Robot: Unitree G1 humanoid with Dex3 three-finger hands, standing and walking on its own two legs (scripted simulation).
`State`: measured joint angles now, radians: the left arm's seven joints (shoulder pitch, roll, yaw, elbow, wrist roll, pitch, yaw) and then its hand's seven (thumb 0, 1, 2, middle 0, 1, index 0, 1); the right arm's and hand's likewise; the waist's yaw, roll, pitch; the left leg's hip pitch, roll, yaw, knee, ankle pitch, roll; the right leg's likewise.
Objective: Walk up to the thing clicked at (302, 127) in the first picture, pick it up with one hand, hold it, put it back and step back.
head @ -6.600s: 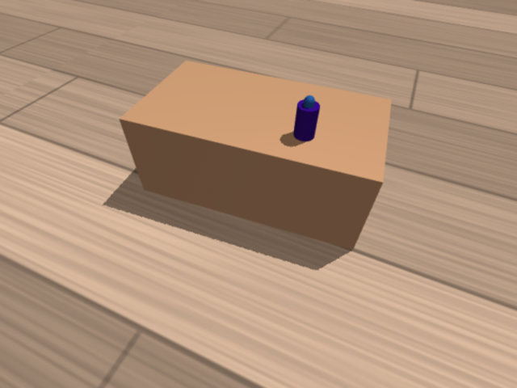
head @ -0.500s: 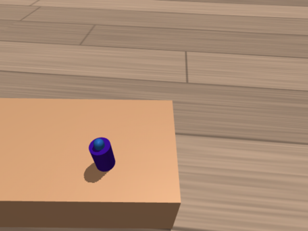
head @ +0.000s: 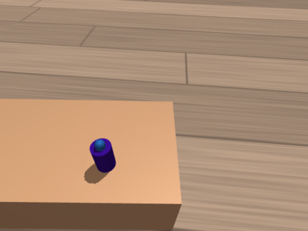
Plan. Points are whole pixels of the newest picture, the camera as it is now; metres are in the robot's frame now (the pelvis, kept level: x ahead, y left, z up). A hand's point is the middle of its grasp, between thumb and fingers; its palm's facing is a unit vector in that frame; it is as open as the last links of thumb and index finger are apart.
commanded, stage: stand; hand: left
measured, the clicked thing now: (102, 153) +0.49 +0.23 -0.24
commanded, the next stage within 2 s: go down in 0.04 s
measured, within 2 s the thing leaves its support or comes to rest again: neither
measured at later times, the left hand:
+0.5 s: hand out of the picture +0.14 +0.26 -0.14, palm faces +0.04 -0.94 -0.33, open 13.8 cm
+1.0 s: hand out of the picture +0.16 +0.28 -0.14, palm faces +0.06 -0.95 -0.32, open 17.5 cm
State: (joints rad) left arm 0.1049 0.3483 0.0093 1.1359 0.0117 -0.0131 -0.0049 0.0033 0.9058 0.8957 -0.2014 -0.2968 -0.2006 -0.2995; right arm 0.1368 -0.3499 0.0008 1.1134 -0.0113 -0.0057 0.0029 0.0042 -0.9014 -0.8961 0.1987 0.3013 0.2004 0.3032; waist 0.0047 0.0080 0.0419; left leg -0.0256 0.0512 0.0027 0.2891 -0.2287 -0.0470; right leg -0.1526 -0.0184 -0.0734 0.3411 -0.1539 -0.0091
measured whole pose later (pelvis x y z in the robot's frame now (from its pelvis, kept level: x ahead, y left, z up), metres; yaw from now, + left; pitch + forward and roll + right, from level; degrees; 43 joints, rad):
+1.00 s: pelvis +0.00 +0.04 -0.03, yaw +0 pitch +7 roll -1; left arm 0.21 0.30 0.11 0.43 0.01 0.38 -0.02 -0.01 -0.58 0.02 -0.10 -0.05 -0.09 -0.06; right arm 0.20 -0.25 -0.12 0.68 0.02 -0.14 -0.05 -0.01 0.46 -0.05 0.05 0.05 0.05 0.05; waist -0.01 0.02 -0.07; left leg -0.41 0.02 0.00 0.70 -0.42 0.00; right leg -0.49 -0.06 -0.05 0.65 -0.29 0.04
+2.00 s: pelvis -0.02 +0.03 -0.04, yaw +0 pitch +9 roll -1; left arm -0.17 0.58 0.40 0.75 -0.08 0.14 -0.31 -0.01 -0.59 0.04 -0.07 -0.05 -0.08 -0.05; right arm 0.33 -0.24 -0.03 0.47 0.04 -0.20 -0.08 -0.01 0.54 -0.04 0.05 0.05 0.05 0.05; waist -0.04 -0.01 -0.09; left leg -0.53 0.03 -0.01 0.83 -0.46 -0.01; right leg -0.61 -0.05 -0.06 0.77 -0.32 0.02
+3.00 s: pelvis -0.03 +0.04 -0.06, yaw -1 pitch +17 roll -3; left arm -0.58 0.82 0.60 1.14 -0.10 -0.14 -0.49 -0.02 -0.59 0.06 -0.06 -0.04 -0.06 -0.04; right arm 0.33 -0.27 0.02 0.32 0.01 -0.18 -0.06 -0.01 0.53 -0.05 0.05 0.05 0.05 0.05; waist -0.12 -0.03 -0.13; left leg -0.78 0.04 -0.01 0.99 -0.50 0.01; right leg -0.83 -0.04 -0.06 0.86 -0.32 0.04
